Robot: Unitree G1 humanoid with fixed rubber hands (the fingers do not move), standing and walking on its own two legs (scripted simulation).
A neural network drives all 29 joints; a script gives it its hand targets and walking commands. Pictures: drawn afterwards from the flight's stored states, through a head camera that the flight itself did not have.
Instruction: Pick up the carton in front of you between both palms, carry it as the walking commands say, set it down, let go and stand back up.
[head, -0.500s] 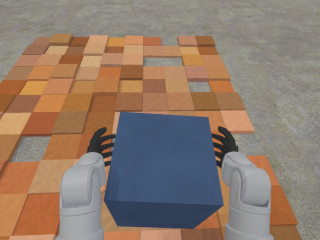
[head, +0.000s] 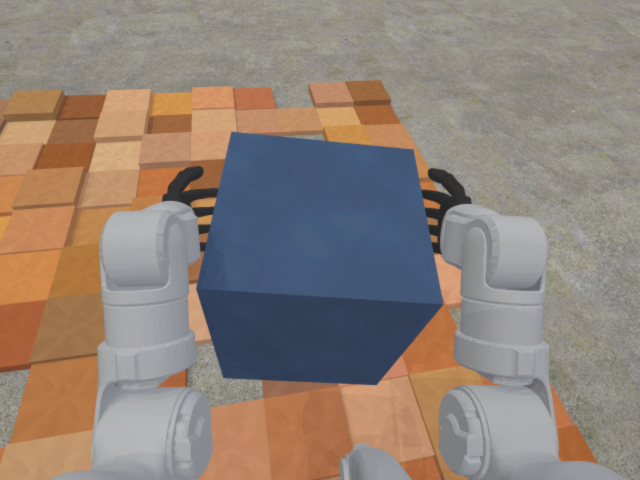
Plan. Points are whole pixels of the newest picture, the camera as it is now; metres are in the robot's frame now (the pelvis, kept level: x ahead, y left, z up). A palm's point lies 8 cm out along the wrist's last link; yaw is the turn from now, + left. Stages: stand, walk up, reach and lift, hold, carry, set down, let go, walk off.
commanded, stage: carry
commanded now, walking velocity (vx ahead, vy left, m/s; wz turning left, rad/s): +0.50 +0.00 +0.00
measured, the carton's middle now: (311, 272) +0.35 -0.02 +0.08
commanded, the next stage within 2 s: none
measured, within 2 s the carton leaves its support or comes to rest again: neither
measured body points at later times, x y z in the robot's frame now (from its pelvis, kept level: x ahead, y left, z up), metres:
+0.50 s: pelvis +0.36 -0.01 +0.01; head +0.47 +0.00 +0.44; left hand +0.72 +0.18 +0.07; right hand +0.76 -0.12 +0.07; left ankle +0.44 +0.12 -0.69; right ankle +0.34 -0.09 -0.72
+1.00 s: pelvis +0.72 +0.04 -0.06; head +0.76 +0.04 +0.38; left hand +1.10 +0.18 +0.03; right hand +1.09 -0.12 +0.03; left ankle +0.54 +0.12 -0.77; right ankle +0.86 -0.03 -0.75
